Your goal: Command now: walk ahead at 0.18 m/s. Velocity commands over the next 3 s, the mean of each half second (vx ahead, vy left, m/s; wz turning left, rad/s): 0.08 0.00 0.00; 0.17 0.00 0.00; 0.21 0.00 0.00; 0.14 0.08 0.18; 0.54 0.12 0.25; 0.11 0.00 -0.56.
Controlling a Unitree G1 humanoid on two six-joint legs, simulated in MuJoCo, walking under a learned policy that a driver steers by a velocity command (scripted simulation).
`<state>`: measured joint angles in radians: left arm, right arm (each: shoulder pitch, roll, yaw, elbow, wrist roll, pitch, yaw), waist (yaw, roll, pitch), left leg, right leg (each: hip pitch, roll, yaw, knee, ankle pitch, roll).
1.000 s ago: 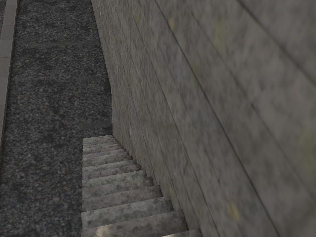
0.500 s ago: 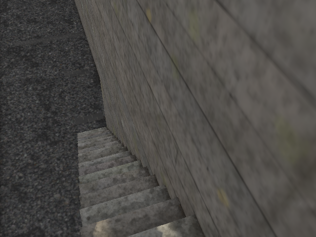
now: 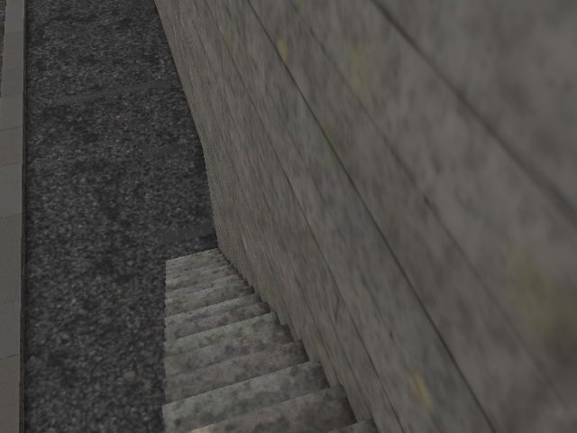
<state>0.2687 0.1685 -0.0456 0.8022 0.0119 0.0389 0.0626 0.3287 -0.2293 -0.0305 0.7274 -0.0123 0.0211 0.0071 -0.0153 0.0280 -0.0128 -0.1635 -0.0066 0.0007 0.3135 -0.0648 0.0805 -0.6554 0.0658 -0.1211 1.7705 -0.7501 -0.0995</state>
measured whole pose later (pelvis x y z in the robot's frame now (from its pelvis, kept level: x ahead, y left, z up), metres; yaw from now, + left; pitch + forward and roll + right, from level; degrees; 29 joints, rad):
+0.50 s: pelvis +0.13 -0.01 -0.02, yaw +5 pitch +0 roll +1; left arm 0.06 0.12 -0.04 1.02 0.00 -0.04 0.00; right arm 0.45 -0.11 0.02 0.97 -0.01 0.02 -0.05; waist 0.00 0.02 0.03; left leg 0.03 -0.03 -0.06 0.34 -0.37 0.01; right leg -0.42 -0.02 0.02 0.75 0.03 0.02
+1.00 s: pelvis +0.26 +0.03 -0.04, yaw +7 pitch +2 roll +0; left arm 0.41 0.27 0.06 1.20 -0.03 -0.10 0.04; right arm 0.24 -0.23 -0.04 0.97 0.06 -0.08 -0.05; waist 0.09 0.02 -0.06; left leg -0.25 -0.14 -0.15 1.05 -0.41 0.02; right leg -0.30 0.06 0.21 0.88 -0.17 -0.11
